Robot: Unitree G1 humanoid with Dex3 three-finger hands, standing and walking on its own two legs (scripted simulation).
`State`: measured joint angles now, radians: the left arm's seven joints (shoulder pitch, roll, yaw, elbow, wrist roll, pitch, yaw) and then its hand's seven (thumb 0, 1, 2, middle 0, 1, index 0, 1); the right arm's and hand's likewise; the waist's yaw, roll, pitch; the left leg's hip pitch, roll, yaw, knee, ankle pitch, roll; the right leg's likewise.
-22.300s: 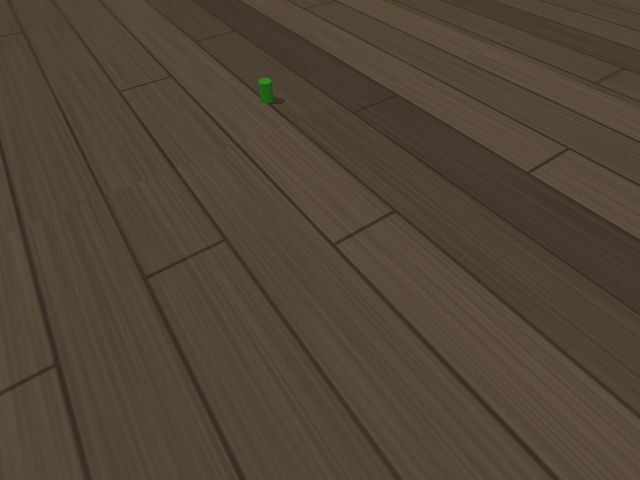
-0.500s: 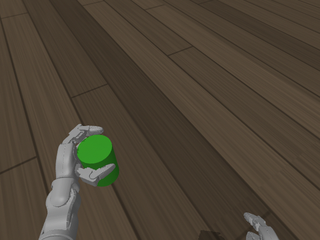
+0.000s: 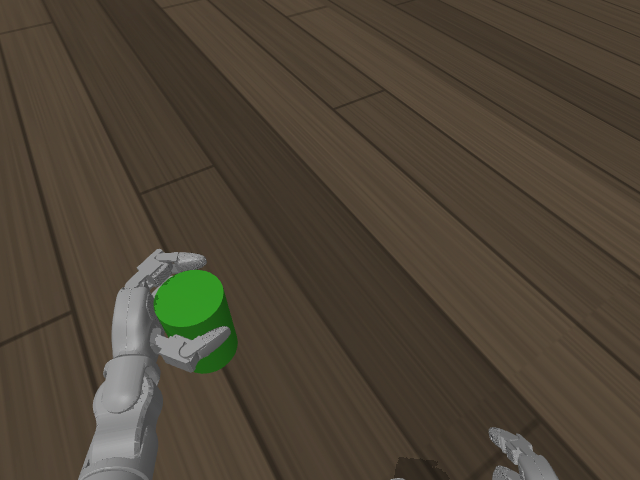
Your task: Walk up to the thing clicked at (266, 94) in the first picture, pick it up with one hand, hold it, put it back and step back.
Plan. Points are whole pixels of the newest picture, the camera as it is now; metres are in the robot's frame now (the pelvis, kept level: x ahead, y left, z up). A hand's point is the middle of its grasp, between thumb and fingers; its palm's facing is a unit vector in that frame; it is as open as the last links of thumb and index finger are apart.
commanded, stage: crouch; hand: left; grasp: from the side
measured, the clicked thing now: (199, 323) +0.33 +0.17 +0.00
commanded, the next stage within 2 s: lower in 1.72 s
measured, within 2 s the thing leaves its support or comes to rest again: neither
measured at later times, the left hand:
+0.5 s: hand (215, 353) +0.36 +0.19 -0.18, palm faces +0.10 -0.99 -0.06, open 11.0 cm
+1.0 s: hand (226, 388) +0.37 +0.21 -0.40, palm faces +0.18 -0.98 -0.05, open 11.0 cm
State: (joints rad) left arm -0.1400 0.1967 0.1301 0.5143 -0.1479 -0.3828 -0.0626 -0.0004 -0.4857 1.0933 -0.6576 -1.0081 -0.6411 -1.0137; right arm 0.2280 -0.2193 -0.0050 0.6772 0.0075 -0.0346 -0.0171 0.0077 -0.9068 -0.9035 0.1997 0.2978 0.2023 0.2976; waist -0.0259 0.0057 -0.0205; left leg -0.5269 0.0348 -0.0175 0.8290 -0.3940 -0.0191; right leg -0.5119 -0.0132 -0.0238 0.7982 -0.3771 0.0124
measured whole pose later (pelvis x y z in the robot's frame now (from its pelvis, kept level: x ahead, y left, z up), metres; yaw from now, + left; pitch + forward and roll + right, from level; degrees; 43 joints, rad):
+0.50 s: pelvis -0.03 +0.00 -0.16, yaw -1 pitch +28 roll -3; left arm -0.42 0.28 0.27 0.90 -0.12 -0.75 -0.09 0.00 -0.49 1.10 -0.66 -1.01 -0.64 -1.01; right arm 0.16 -0.25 -0.02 0.69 -0.06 -0.05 0.05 0.01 -0.90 -0.91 0.20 0.30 0.20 0.30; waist -0.08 0.00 -0.18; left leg -1.45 0.03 -0.06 1.60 -0.64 -0.02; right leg -1.43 -0.01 -0.03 1.56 -0.62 0.01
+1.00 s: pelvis -0.08 +0.00 -0.34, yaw -3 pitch +32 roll -4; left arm -0.66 0.42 0.46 1.14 -0.06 -0.82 -0.10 0.00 -0.49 1.10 -0.66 -1.00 -0.65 -1.00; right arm 0.08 -0.25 0.04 0.74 -0.13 -0.02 0.10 0.00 -0.93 -0.91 0.20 0.30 0.20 0.30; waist -0.15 -0.04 -0.10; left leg -2.08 0.01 -0.11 2.20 -0.68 -0.04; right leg -2.05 -0.01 -0.04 2.15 -0.65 0.01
